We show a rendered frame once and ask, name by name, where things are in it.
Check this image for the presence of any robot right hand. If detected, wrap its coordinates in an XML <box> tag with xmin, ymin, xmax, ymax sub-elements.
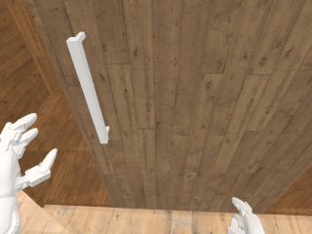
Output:
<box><xmin>228</xmin><ymin>197</ymin><xmax>265</xmax><ymax>234</ymax></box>

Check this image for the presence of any left robot forearm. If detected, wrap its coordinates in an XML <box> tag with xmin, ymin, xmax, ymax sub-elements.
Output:
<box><xmin>0</xmin><ymin>196</ymin><xmax>21</xmax><ymax>234</ymax></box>

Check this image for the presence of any handle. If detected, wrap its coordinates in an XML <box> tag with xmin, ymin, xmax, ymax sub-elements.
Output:
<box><xmin>66</xmin><ymin>32</ymin><xmax>110</xmax><ymax>144</ymax></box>

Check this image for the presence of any robot left hand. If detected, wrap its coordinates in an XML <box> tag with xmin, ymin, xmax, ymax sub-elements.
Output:
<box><xmin>0</xmin><ymin>113</ymin><xmax>58</xmax><ymax>198</ymax></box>

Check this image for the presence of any wardrobe door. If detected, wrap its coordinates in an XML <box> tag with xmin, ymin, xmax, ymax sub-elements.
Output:
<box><xmin>25</xmin><ymin>0</ymin><xmax>312</xmax><ymax>215</ymax></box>
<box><xmin>270</xmin><ymin>165</ymin><xmax>312</xmax><ymax>210</ymax></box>

